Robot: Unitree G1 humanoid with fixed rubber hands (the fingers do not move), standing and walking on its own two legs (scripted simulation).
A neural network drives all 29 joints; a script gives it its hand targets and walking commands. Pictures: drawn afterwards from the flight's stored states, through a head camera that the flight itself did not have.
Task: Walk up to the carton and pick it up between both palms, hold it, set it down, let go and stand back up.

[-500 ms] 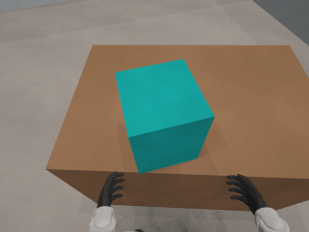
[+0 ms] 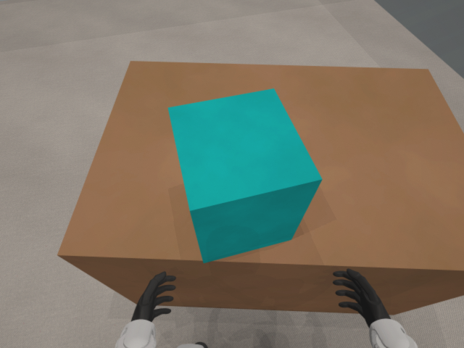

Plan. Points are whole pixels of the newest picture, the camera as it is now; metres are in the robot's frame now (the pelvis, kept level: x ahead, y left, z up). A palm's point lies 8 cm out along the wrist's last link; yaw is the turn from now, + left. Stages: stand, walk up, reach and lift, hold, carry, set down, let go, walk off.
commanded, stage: set down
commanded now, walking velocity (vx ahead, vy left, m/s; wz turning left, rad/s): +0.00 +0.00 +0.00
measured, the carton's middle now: (236, 181) +0.41 +0.04 -0.02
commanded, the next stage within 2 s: let go in 0.48 s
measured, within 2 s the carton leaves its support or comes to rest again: neither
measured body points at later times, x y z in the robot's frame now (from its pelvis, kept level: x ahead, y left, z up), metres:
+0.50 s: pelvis +0.00 +0.00 +0.00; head +0.04 +0.02 +0.45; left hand +0.17 +0.20 -0.10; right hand +0.19 -0.21 -0.10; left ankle +0.02 +0.15 -0.74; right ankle +0.02 -0.10 -0.74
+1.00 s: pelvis +0.00 +0.00 +0.00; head +0.04 +0.02 +0.45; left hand +0.17 +0.20 -0.10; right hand +0.18 -0.20 -0.10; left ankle +0.02 +0.15 -0.74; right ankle +0.02 -0.10 -0.74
